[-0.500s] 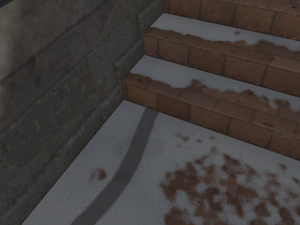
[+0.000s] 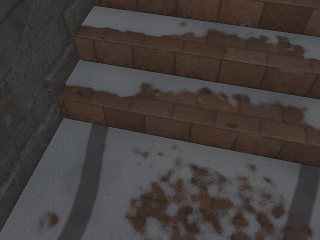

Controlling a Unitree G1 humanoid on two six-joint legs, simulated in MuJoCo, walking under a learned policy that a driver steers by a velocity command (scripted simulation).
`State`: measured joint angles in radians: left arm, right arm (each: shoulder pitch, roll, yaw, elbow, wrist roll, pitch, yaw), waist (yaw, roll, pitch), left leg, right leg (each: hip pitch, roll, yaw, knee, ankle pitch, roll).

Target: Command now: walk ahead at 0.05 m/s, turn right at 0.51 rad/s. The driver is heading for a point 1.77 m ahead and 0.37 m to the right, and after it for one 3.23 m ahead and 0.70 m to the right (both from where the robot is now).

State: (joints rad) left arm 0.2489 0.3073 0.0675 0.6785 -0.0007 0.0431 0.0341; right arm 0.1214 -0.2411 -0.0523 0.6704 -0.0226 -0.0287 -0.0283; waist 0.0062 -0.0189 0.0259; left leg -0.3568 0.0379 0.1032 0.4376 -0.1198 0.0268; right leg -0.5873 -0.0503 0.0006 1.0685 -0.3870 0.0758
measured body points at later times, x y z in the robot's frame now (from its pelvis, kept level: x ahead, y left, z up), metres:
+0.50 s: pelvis +0.02 -0.05 +0.00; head +0.05 -0.08 +0.45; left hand +0.26 +0.17 -0.07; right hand +0.12 -0.35 -0.11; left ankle +0.08 +0.11 -0.69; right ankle +0.03 -0.13 -0.74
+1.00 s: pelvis +0.02 -0.04 +0.00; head +0.04 -0.04 +0.45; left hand +0.28 +0.11 -0.09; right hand +0.02 -0.32 -0.11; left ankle +0.08 +0.09 -0.74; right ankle -0.05 -0.15 -0.74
